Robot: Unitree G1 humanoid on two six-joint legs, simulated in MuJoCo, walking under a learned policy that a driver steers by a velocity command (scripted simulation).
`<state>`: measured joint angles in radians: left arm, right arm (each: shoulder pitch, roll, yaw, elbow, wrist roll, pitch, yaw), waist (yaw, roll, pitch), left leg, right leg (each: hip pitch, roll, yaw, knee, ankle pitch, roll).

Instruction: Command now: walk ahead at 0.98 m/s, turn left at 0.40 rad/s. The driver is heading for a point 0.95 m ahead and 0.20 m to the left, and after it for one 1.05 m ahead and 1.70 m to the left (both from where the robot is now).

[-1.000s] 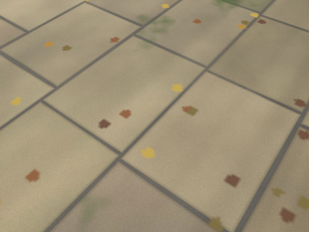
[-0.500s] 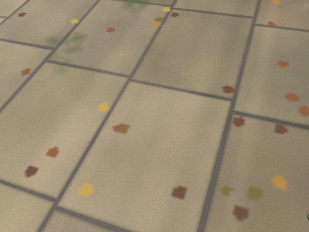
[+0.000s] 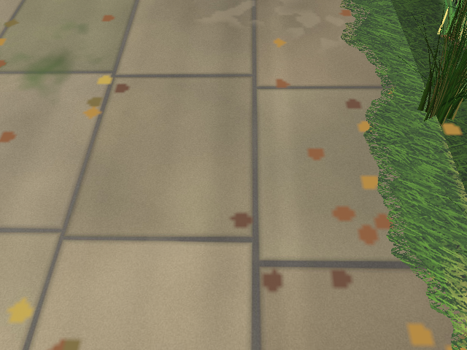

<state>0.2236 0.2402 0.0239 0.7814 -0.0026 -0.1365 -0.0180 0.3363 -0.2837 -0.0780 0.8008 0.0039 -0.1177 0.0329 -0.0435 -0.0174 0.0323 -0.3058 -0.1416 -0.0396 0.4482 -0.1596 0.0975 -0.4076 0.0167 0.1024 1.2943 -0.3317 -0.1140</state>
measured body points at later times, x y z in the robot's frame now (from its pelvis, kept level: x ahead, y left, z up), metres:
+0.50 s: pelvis +0.42 -0.01 +0.00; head +0.43 +0.01 +0.45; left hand +0.31 +0.28 -0.12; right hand +0.71 -0.18 -0.06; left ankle +0.44 +0.13 -0.63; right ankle +0.41 -0.17 -0.73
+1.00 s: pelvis +0.79 +0.23 +0.00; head +0.80 +0.24 +0.45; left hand +0.81 +0.54 -0.09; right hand +0.92 +0.01 -0.13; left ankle +0.69 +0.25 -0.73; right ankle +1.02 +0.16 -0.65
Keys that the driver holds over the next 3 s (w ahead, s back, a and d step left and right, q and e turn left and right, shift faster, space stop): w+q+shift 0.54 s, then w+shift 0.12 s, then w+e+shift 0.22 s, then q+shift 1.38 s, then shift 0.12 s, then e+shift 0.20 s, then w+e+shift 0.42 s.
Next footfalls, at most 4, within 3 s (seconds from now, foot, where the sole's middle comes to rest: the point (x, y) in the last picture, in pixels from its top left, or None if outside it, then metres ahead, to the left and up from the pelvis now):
0.26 right None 0.45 -0.15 -0.77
0.72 left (152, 275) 0.72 0.27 -0.77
1.16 right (143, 165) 1.17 0.34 -0.77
1.60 left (103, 219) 0.94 0.45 -0.77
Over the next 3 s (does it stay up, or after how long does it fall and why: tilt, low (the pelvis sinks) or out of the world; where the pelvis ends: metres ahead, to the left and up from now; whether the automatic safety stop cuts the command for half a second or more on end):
stays up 1.00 0.50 -0.01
